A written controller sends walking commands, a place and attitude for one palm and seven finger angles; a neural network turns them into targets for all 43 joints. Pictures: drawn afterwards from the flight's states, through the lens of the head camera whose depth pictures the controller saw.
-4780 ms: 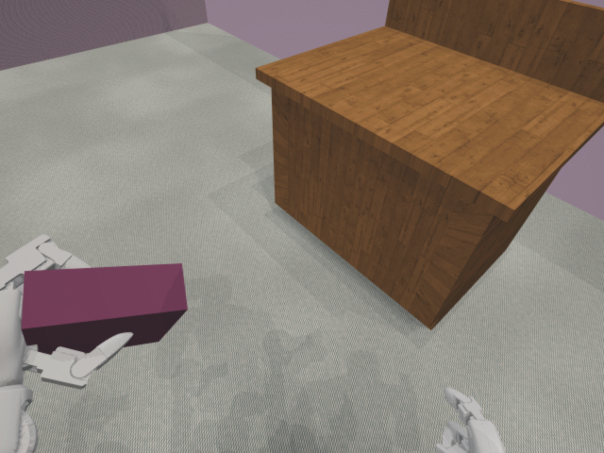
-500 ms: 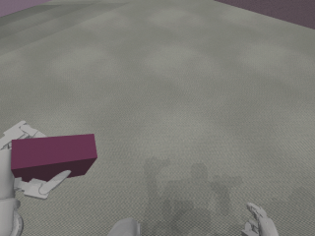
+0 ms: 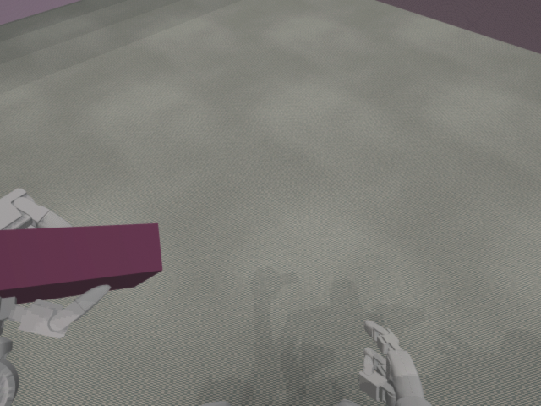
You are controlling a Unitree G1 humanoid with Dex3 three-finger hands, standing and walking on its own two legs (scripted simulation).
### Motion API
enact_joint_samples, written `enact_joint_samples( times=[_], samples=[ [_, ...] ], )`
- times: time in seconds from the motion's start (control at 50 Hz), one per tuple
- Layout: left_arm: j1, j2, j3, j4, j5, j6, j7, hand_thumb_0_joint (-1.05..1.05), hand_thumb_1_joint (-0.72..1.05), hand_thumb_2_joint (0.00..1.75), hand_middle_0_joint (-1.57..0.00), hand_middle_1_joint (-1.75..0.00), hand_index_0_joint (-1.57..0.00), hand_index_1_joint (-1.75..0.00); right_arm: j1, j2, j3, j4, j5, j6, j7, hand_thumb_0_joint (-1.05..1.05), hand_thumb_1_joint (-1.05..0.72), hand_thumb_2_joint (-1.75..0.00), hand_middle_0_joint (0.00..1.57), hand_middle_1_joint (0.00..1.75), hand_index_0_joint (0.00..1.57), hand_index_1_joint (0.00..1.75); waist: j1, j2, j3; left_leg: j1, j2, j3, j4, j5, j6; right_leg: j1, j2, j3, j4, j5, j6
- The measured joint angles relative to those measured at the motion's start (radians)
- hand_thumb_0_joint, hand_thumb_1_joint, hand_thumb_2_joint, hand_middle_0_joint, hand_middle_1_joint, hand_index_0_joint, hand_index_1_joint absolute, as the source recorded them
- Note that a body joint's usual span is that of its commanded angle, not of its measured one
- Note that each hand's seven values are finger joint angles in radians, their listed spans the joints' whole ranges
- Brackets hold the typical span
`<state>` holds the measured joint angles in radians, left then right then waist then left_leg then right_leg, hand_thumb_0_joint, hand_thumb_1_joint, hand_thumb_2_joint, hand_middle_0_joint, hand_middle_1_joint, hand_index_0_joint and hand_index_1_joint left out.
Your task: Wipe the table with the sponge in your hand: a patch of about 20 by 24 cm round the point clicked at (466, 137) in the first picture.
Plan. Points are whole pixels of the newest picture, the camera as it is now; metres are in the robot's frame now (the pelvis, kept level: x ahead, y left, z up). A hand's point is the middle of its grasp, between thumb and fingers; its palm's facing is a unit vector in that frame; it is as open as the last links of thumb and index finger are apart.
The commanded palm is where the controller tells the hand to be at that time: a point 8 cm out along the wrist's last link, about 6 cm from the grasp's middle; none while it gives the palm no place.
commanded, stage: turn to face it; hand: left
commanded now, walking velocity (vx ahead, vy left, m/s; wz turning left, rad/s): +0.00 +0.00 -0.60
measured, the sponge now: (104, 263) +0.22 +0.21 +0.16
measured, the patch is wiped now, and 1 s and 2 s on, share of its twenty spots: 0.00 0.00 0.00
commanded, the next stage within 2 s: none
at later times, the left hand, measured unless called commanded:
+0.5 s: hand (172, 218) +0.27 +0.15 +0.19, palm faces +0.14 -0.84 -0.52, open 9.2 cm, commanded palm +0.22 +0.19 +0.18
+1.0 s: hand (267, 261) +0.24 +0.04 +0.16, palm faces -0.18 -0.85 -0.50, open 9.2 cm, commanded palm +0.20 +0.12 +0.18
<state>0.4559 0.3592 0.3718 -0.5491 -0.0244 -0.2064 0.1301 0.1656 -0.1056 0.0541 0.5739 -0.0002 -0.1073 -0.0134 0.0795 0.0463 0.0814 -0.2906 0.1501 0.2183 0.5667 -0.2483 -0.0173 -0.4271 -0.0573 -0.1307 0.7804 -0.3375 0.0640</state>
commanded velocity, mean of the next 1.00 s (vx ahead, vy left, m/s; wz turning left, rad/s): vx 0.00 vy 0.00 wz -0.60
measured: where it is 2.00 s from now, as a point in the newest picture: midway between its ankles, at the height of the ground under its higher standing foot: outside the picture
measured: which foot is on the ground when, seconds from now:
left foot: down 0.00-0.08, up 0.10-0.60, down 0.62-1.00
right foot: up 0.00-0.04, down 0.06-0.62, up 0.64-0.98, down 1.00-1.00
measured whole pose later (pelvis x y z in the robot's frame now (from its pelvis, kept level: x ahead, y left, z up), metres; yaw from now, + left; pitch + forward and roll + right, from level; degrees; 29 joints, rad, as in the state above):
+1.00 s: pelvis -0.09 -0.01 -0.01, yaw -36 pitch +1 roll -2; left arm 0.39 0.42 0.38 -0.52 -0.02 -0.16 0.13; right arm 0.20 -0.14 0.04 0.51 0.01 -0.05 0.03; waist 0.02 0.04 0.12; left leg -0.33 0.28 0.24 0.64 -0.29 -0.10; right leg -0.25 -0.02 -0.12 0.55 -0.30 0.03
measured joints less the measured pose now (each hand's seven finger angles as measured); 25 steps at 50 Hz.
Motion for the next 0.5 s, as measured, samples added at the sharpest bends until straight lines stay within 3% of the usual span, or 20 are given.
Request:
enact_joint_samples(
  times=[0.04, 0.06, 0.1, 0.14, 0.2, 0.24, 0.28, 0.34, 0.42, 0.5],
  samples=[
    [-0.023, 0.008, 0.002, 0.033, 0.003, 0.01, -0.002, -0.01, -0.43, 1.04, -0.85, -1.37, -0.84, -1.37, 0.001, -0.007, -0.001, -0.001, 0.0, -0.003, -0.002, 0.01, -0.9, -0.89, 0.21, 0.3, 0.21, 0.3, 0.01, 0.003, -0.002, -0.006, 0.02, 0.015, 0.047, -0.032, -0.02, 0.054, 0.009, -0.008, -0.079, 0.028, 0.002],
    [-0.038, 0.013, 0.004, 0.048, 0.005, 0.015, -0.001, -0.01, -0.43, 1.04, -0.85, -1.37, -0.84, -1.37, 0.001, -0.013, -0.003, -0.004, 0.0, -0.004, -0.003, 0.01, -0.9, -0.89, 0.21, 0.3, 0.21, 0.3, 0.012, 0.003, -0.002, -0.015, 0.031, 0.02, 0.085, -0.053, -0.032, 0.082, 0.016, -0.01, -0.123, 0.049, -0.016],
    [-0.083, -0.007, -0.008, 0.081, 0.012, 0.023, -0.001, -0.01, -0.43, 1.04, -0.85, -1.37, -0.84, -1.37, -0.02, -0.045, -0.013, 0.005, 0.001, 0.003, -0.006, 0.01, -0.9, -0.89, 0.21, 0.3, 0.21, 0.3, 0.002, 0.033, 0.012, -0.057, 0.052, -0.024, 0.197, -0.156, -0.037, 0.073, 0.048, -0.016, -0.098, 0.025, -0.099],
    [-0.115, -0.024, -0.024, 0.096, 0.006, 0.036, 0.002, -0.01, -0.43, 1.04, -0.85, -1.37, -0.84, -1.37, -0.048, -0.074, -0.027, 0.024, 0.001, 0.018, -0.009, 0.01, -0.9, -0.89, 0.21, 0.3, 0.21, 0.3, -0.015, 0.018, 0.027, -0.124, -0.002, -0.1, 0.387, -0.267, -0.051, 0.055, 0.05, 0.002, -0.084, 0.017, -0.142],
    [-0.087, -0.026, -0.026, 0.07, -0.007, 0.044, 0.008, -0.01, -0.43, 1.04, -0.85, -1.37, -0.84, -1.37, -0.08, -0.109, -0.046, 0.024, 0.0, 0.049, -0.012, 0.01, -0.9, -0.9, 0.21, 0.3, 0.21, 0.3, -0.051, -0.018, 0.043, -0.194, -0.066, -0.155, 0.605, -0.254, -0.068, 0.052, 0.062, 0.046, -0.131, 0.057, -0.154],
    [-0.035, -0.008, -0.019, 0.033, -0.014, 0.033, 0.008, -0.01, -0.43, 1.04, -0.85, -1.37, -0.84, -1.37, -0.086, -0.129, -0.061, 0.01, -0.001, 0.065, -0.013, 0.01, -0.9, -0.9, 0.21, 0.3, 0.21, 0.3, -0.082, -0.033, 0.043, -0.218, -0.086, -0.173, 0.655, -0.22, -0.074, 0.055, 0.077, 0.069, -0.176, 0.088, -0.157],
    [0.019, 0.022, -0.005, -0.006, -0.02, 0.017, 0.005, -0.01, -0.43, 1.04, -0.85, -1.37, -0.84, -1.37, -0.081, -0.145, -0.079, -0.004, -0.002, 0.081, -0.013, 0.01, -0.9, -0.9, 0.21, 0.3, 0.21, 0.3, -0.104, -0.043, 0.037, -0.226, -0.095, -0.183, 0.647, -0.193, -0.077, 0.057, 0.093, 0.088, -0.215, 0.116, -0.16],
    [0.075, 0.073, 0.033, -0.047, -0.029, -0.008, 0.003, -0.01, -0.43, 1.04, -0.85, -1.37, -0.84, -1.37, -0.061, -0.167, -0.107, -0.012, -0.003, 0.1, -0.013, 0.01, -0.91, -0.9, 0.2, 0.3, 0.2, 0.3, -0.115, -0.053, 0.021, -0.218, -0.101, -0.193, 0.578, -0.176, -0.079, 0.056, 0.117, 0.117, -0.259, 0.15, -0.163],
    [0.102, 0.108, 0.081, -0.049, -0.036, -0.02, 0.009, -0.01, -0.43, 1.04, -0.85, -1.37, -0.85, -1.37, -0.028, -0.183, -0.125, -0.009, 0.003, 0.124, -0.011, 0.01, -0.91, -0.9, 0.2, 0.3, 0.2, 0.3, -0.105, -0.06, -0.008, -0.176, -0.105, -0.197, 0.425, -0.179, -0.075, 0.052, 0.143, 0.159, -0.292, 0.184, -0.162],
    [0.079, 0.085, 0.074, -0.017, -0.035, 0.0, 0.015, -0.01, -0.43, 1.03, -0.85, -1.37, -0.85, -1.37, 0.002, -0.18, -0.115, -0.01, 0.01, 0.143, -0.009, 0.01, -0.91, -0.9, 0.2, 0.3, 0.2, 0.3, -0.087, -0.067, -0.036, -0.118, -0.115, -0.194, 0.276, -0.199, -0.06, 0.042, 0.159, 0.199, -0.303, 0.208, -0.152]
  ],
)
